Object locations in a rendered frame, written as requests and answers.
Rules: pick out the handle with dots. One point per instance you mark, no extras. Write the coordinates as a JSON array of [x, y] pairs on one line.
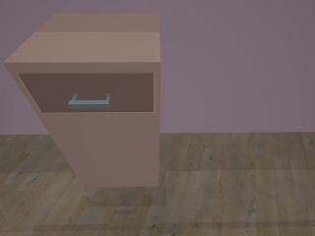
[[89, 104]]

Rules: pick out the drawer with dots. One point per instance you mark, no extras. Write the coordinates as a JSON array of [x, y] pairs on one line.
[[129, 91]]

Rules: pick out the cabinet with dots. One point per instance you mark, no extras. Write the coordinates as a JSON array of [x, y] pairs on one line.
[[105, 149]]

